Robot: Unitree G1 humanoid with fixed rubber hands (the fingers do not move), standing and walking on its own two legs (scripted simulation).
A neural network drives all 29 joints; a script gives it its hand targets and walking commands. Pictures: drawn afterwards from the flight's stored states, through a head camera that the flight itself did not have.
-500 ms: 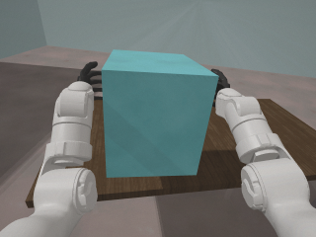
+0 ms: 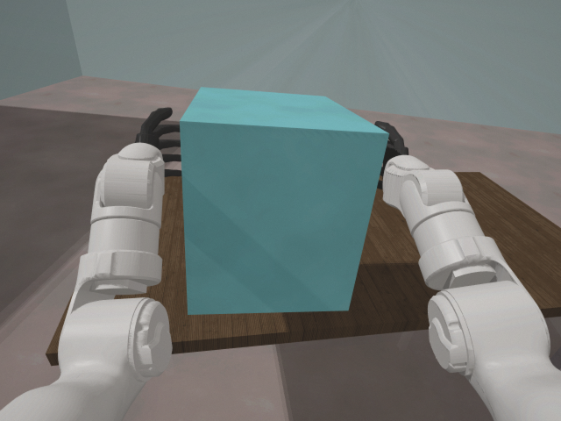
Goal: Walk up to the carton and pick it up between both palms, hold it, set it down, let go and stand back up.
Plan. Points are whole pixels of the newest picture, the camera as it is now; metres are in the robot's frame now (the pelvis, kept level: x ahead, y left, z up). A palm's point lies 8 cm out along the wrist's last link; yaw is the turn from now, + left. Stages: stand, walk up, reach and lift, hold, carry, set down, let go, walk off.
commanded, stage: hold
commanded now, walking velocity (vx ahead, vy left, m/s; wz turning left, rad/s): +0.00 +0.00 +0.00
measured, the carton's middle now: (267, 187) +0.48 +0.02 +0.19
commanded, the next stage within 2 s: none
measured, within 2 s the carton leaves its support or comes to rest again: neither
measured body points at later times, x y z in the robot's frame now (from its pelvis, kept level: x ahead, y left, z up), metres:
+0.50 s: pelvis +0.00 +0.00 +0.00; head -0.08 +0.03 +0.44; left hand +0.39 +0.18 +0.27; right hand +0.40 -0.16 +0.27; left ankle +0.06 +0.11 -0.74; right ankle -0.01 -0.11 -0.74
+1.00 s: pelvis +0.00 +0.00 +0.00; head -0.08 +0.03 +0.44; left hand +0.39 +0.18 +0.28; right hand +0.40 -0.15 +0.28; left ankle +0.06 +0.11 -0.74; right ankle -0.01 -0.11 -0.74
